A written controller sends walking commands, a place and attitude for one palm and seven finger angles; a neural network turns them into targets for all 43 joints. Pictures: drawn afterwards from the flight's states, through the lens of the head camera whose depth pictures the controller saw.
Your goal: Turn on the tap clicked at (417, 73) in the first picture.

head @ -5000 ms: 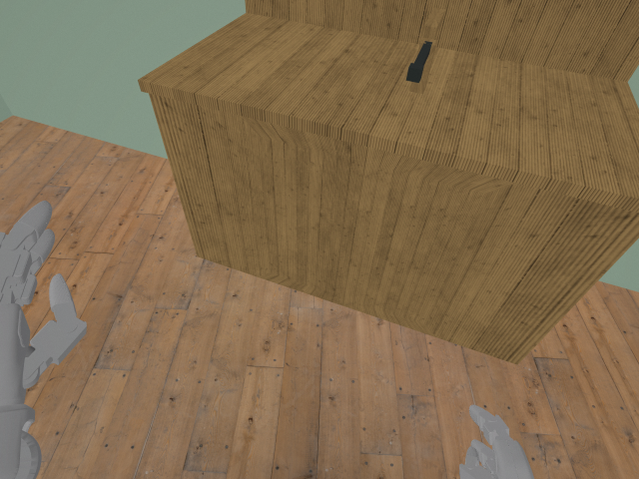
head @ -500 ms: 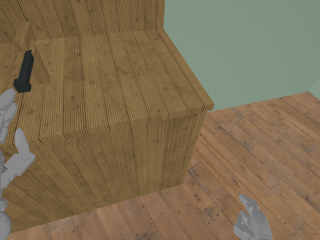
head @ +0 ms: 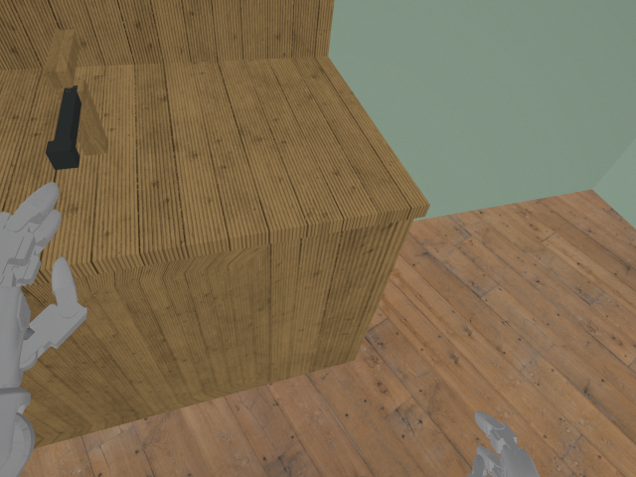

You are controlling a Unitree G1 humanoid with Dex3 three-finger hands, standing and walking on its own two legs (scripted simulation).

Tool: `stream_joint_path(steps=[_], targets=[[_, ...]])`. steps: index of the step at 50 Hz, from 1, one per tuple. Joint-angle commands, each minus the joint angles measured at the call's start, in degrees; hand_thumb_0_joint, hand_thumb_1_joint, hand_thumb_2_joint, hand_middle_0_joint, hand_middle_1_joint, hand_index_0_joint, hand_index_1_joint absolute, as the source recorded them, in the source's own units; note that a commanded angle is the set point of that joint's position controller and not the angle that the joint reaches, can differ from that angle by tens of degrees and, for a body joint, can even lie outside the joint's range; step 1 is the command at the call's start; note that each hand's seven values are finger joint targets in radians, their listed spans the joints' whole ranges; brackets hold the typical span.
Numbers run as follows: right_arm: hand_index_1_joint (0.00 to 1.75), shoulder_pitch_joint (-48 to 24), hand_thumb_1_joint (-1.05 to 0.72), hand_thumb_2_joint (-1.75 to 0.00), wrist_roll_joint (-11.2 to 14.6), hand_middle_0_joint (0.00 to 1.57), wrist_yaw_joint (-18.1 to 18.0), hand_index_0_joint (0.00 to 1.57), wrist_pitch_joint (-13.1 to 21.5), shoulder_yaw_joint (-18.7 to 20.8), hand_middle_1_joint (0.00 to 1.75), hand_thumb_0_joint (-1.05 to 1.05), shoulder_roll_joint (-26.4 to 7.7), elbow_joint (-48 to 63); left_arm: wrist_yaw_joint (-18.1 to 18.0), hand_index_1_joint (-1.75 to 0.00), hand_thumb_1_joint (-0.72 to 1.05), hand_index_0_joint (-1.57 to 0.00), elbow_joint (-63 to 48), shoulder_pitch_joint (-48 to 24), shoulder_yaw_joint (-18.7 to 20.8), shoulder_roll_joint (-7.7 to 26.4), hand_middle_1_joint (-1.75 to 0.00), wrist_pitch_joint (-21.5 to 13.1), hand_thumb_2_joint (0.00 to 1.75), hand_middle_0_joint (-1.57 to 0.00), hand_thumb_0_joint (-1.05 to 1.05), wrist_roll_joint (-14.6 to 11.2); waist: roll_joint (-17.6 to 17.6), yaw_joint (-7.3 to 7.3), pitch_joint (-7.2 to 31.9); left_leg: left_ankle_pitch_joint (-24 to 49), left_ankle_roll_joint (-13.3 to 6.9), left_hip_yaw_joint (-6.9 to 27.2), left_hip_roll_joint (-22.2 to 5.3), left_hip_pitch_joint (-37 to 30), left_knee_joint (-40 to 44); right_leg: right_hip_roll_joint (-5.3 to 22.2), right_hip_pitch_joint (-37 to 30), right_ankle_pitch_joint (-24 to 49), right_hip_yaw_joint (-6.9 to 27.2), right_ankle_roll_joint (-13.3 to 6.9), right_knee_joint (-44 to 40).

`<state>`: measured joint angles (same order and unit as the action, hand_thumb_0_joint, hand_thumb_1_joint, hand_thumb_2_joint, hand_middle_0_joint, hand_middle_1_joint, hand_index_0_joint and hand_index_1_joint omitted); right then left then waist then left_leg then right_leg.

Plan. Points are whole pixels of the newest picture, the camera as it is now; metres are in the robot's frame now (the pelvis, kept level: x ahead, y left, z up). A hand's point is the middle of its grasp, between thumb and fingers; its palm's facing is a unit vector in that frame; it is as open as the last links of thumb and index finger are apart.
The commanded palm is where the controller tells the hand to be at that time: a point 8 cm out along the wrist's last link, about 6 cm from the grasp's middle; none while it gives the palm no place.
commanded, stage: come to a stop and stand still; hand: left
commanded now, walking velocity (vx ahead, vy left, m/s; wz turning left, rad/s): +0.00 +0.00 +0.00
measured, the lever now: (63, 154) +0.45 +0.39 +0.13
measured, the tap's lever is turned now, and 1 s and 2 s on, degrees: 0 0 0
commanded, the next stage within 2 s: look again from close up in 0.60 s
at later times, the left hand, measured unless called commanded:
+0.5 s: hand (62, 267) +0.25 +0.27 +0.16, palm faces +0.41 -0.85 -0.33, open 7.4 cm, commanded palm +0.19 +0.30 +0.18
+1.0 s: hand (78, 274) +0.25 +0.26 +0.16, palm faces +0.40 -0.85 -0.35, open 7.4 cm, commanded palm +0.19 +0.29 +0.18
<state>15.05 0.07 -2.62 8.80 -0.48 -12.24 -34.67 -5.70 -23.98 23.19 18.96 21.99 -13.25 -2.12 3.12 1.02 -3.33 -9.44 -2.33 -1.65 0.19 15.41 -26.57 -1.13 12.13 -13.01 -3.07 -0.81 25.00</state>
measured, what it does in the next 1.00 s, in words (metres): stands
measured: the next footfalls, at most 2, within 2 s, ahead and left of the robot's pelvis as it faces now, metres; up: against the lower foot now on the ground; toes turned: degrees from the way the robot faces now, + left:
none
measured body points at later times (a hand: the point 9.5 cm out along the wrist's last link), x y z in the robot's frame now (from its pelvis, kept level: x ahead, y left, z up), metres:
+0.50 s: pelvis +0.04 +0.02 +0.00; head +0.05 +0.05 +0.45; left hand +0.23 +0.32 +0.18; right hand +0.24 -0.18 -0.06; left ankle +0.06 +0.09 -0.74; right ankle +0.03 -0.11 -0.74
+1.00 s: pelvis +0.04 +0.01 +0.01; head +0.05 +0.02 +0.46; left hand +0.22 +0.30 +0.18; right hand +0.22 -0.21 -0.07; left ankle +0.06 +0.09 -0.74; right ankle +0.03 -0.11 -0.74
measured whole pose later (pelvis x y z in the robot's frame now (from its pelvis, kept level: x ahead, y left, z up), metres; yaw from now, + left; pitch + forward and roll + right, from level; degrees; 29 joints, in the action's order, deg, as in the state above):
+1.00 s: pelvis +0.04 +0.01 +0.01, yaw +1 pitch +0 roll -1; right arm 12.3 -0.1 -2.9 4.3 -1.4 -11.6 -33.1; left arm -6.6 -24.6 24.8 18.9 20.1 -10.6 -3.6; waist -0.3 0.8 -1.1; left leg -9.9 -2.7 -0.6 1.7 12.2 -22.2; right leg -0.7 7.4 -10.5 -2.3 -0.1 17.9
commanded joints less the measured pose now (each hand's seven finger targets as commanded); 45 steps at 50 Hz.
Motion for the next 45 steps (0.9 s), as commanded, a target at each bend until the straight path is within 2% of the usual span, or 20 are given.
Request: stream_joint_path(steps=[1, 5, 7, 9, 10, 13, 15, 18, 20, 22, 25, 26, 30, 34, 35, 36, 38, 40, 43, 45], targets=[[0.30, -8.12, -0.90, -0.90, 0.04, 0.20, 0.35, 0.20, 4.60, 1.81, 0.30, 0.00, -6.24, 10.03, -1.35, -0.30, 0.90, -0.20, -14.98, -8.87, 7.27, 9.18, -0.30, -4.90, 0.90, -0.20, 0.00, 0.16, -12.64, 0.83, 7.29, -17.13, -0.83, 11.17, -7.04, 4.09, 14.00, 1.24, -7.12, -3.05, 3.62, 0.03, 0.03], [0.30, -7.83, -0.90, -0.90, -0.10, 0.20, 1.05, 0.20, 4.65, 1.89, 0.30, 0.00, -6.31, 9.61, -1.08, -0.30, 0.90, -0.20, -12.37, -3.72, 6.24, 7.18, -0.30, -4.25, 0.90, -0.20, 0.00, 0.27, -9.61, 0.87, 7.48, -14.77, 0.18, 9.62, -5.90, 3.35, 13.00, 1.42, -7.07, -1.62, 4.49, 0.06, -3.10], [0.30, -7.27, -0.90, -0.90, -0.21, 0.20, 1.23, 0.20, 4.16, 1.85, 0.30, 0.00, -6.57, 9.22, -0.96, -0.30, 0.90, -0.20, -11.76, -4.38, 4.92, 5.99, -0.30, -3.86, 0.90, -0.20, 0.00, 0.49, -7.79, 0.57, 6.52, -11.89, 0.88, 9.47, -5.10, 3.14, 12.26, 1.22, -6.24, -0.39, 4.58, 0.04, -4.38], [0.30, -7.31, -0.90, -0.90, -0.37, 0.20, 1.17, 0.20, 3.69, 1.76, 0.30, 0.00, -6.55, 9.00, -0.99, -0.30, 0.90, -0.20, -10.97, -5.02, 5.16, 6.41, -0.30, -3.38, 0.90, -0.20, 0.00, 0.55, -6.25, 0.55, 7.22, -8.33, 1.27, 8.38, -4.30, 0.91, 10.83, 1.41, -5.43, 1.23, 5.00, 0.05, -5.94], [0.30, -7.87, -0.90, -0.90, -0.51, 0.20, 0.93, 0.20, 3.61, 1.64, 0.30, 0.00, -6.42, 9.21, -1.03, -0.30, 0.90, -0.20, -11.47, -6.13, 6.14, 7.60, -0.30, -3.15, 0.90, -0.20, 0.00, 0.53, -6.67, 0.47, 7.21, -5.60, 1.80, 7.19, -3.69, -1.09, 10.08, 1.35, -4.34, 2.42, 5.04, 0.05, -6.79], [0.30, -8.01, -0.90, -0.90, -0.55, 0.20, 0.79, 0.20, 2.95, 1.35, 0.30, 0.00, -6.15, 9.30, -0.96, -0.30, 0.90, -0.20, -12.22, -7.84, 5.07, 6.97, -0.30, -2.77, 0.90, -0.20, 0.00, 0.37, -7.72, 0.53, 9.02, -0.60, 2.21, 6.76, -3.27, -3.53, 9.32, 1.20, -5.01, 5.54, 4.35, 0.04, -6.25], [0.30, -8.67, -0.90, -0.90, -0.79, 0.20, 0.49, 0.20, 2.64, 1.09, 0.30, 0.00, -5.97, 9.74, -1.10, -0.30, 0.90, -0.20, -14.59, -8.99, 6.64, 8.82, -0.30, -2.56, 0.90, -0.20, 0.00, 0.15, -9.38, 0.60, 10.26, 2.58, 2.60, 6.33, -2.98, -5.53, 8.97, 1.01, -5.26, 7.45, 4.09, 0.09, -6.05], [0.30, -8.56, -0.90, -0.90, -0.66, 0.20, 0.46, 0.20, 1.91, 1.03, 0.30, 0.00, -5.82, 10.11, -1.02, -0.30, 0.90, -0.20, -14.33, -7.29, 5.86, 7.70, -0.30, -2.06, 0.90, -0.20, 0.00, -0.31, -7.58, 0.82, 11.78, 8.55, 2.95, 6.41, -3.08, -6.95, 8.10, 0.89, -6.36, 10.00, 3.24, 0.32, -5.38], [0.30, -9.03, -0.90, -0.90, -0.72, 0.20, 0.40, 0.20, 1.56, 1.05, 0.30, 0.00, -5.81, 10.53, -1.05, -0.30, 0.90, -0.20, -14.86, -6.06, 6.86, 8.50, -0.30, -1.67, 0.90, -0.20, 0.00, -0.51, -8.17, 0.76, 12.63, 12.66, 3.60, 5.51, -2.81, -9.02, 7.20, 0.84, -5.90, 11.87, 2.99, 0.32, -5.32], [0.30, -8.60, -0.90, -0.90, -0.55, 0.20, 0.49, 0.20, 0.78, 1.13, 0.30, 0.00, -5.75, 10.45, -0.98, -0.30, 0.90, -0.20, -14.00, -4.76, 5.80, 7.06, -0.30, -1.28, 0.90, -0.20, 0.00, -0.65, -7.31, 0.68, 12.93, 14.69, 3.73, 5.46, -2.75, -8.26, 6.56, 1.02, -7.02, 13.22, 2.72, 0.34, -5.46], [0.30, -8.89, -0.90, -0.90, -0.40, 0.20, 0.35, 0.20, 0.15, 1.43, 0.30, 0.00, -6.07, 10.77, -1.06, -0.30, 0.90, -0.20, -14.39, -3.80, 6.78, 8.09, -0.30, -1.03, 0.90, -0.20, 0.00, -0.83, -8.22, 0.54, 13.17, 16.67, 4.37, 4.94, -2.46, -9.19, 6.46, 0.82, -6.58, 14.05, 2.38, 0.37, -5.32], [0.30, -8.58, -0.90, -0.90, -0.31, 0.20, 0.34, 0.20, -0.20, 1.33, 0.30, 0.00, -6.01, 10.72, -1.04, -0.30, 0.90, -0.20, -13.73, -3.48, 5.82, 7.13, -0.30, -0.90, 0.90, -0.20, 0.00, -0.90, -8.17, 0.49, 12.72, 17.65, 4.49, 5.27, -2.68, -8.84, 6.59, 0.94, -6.59, 13.90, 2.03, 0.39, -5.08], [0.30, -9.17, -0.90, -0.90, -0.20, 0.20, -0.04, 0.20, -0.86, 1.39, 0.30, 0.00, -6.09, 11.31, -1.20, -0.30, 0.90, -0.20, -13.32, -3.56, 6.62, 8.16, -0.30, -0.52, 0.90, -0.20, 0.00, -1.11, -7.57, 0.63, 11.40, 12.95, 4.16, 4.86, -2.44, -7.78, 7.59, 0.97, -6.14, 12.03, 2.35, 0.63, -6.26], [0.30, -8.92, -0.90, -0.90, -0.10, 0.20, -0.29, 0.20, -1.26, 1.60, 0.30, 0.00, -6.31, 11.37, -1.46, -0.30, 0.90, -0.20, -12.79, -4.07, 5.68, 7.38, -0.30, -0.70, 0.90, -0.20, 0.00, -1.11, -7.46, 0.50, 10.07, 6.75, 3.38, 5.05, -2.00, -5.56, 8.76, 1.25, -6.68, 9.84, 2.75, 0.64, -7.35], [0.30, -9.45, -0.90, -0.90, -0.22, 0.20, -0.46, 0.20, -1.19, 1.55, 0.30, 0.00, -6.38, 11.48, -1.59, -0.30, 0.90, -0.20, -13.55, -4.43, 6.62, 8.50, -0.30, -0.69, 0.90, -0.20, 0.00, -1.09, -8.23, 0.57, 10.06, 6.26, 3.47, 4.81, -1.75, -5.83, 8.71, 1.27, -6.39, 9.79, 2.91, 0.57, -7.62], [0.30, -9.03, -0.90, -0.90, -0.19, 0.20, -0.48, 0.20, -1.17, 1.54, 0.30, 0.00, -6.29, 11.32, -1.58, -0.30, 0.90, -0.20, -13.67, -4.93, 5.47, 7.37, -0.30, -0.83, 0.90, -0.20, 0.00, -1.02, -7.68, 0.39, 10.10, 5.89, 3.39, 5.12, -1.73, -5.60, 8.82, 1.33, -6.76, 9.46, 2.62, 0.54, -7.50], [0.30, -8.77, -0.90, -0.90, -0.16, 0.20, -0.48, 0.20, -1.20, 1.69, 0.30, 0.00, -6.42, 11.22, -1.70, -0.30, 0.90, -0.20, -13.08, -4.63, 5.74, 7.57, -0.30, -0.95, 0.90, -0.20, 0.00, -1.01, -7.60, 0.46, 10.15, 4.51, 3.24, 5.07, -1.53, -5.56, 9.23, 1.11, -6.78, 8.66, 2.71, 0.63, -7.91], [0.30, -9.32, -0.90, -0.90, -0.25, 0.20, -0.67, 0.20, -1.13, 1.77, 0.30, 0.00, -6.60, 11.50, -1.79, -0.30, 0.90, -0.20, -13.54, -4.20, 6.96, 8.81, -0.30, -0.97, 0.90, -0.20, 0.00, -1.06, -8.36, 0.56, 10.23, 5.20, 3.21, 4.72, -1.18, -5.85, 8.95, 1.10, -6.74, 9.26, 2.86, 0.60, -8.15], [0.30, -8.61, -0.90, -0.90, -0.15, 0.20, -0.58, 0.20, -1.37, 1.83, 0.30, 0.00, -6.47, 11.19, -1.77, -0.30, 0.90, -0.20, -12.23, -2.43, 6.36, 7.74, -0.30, -0.93, 0.90, -0.20, 0.00, -1.25, -6.32, 0.59, 11.00, 7.09, 3.03, 4.76, -1.01, -5.73, 8.21, 1.37, -7.69, 10.51, 2.70, 0.65, -8.28], [0.30, -9.10, -0.90, -0.90, -0.18, 0.20, -0.65, 0.20, -1.26, 1.90, 0.30, 0.00, -6.60, 11.22, -1.71, -0.30, 0.90, -0.20, -13.03, -2.27, 7.04, 8.48, -0.30, -0.87, 0.90, -0.20, 0.00, -1.37, -7.34, 0.50, 10.93, 7.97, 3.16, 4.20, -0.74, -6.63, 7.88, 1.38, -6.94, 11.12, 2.68, 0.68, -8.59]])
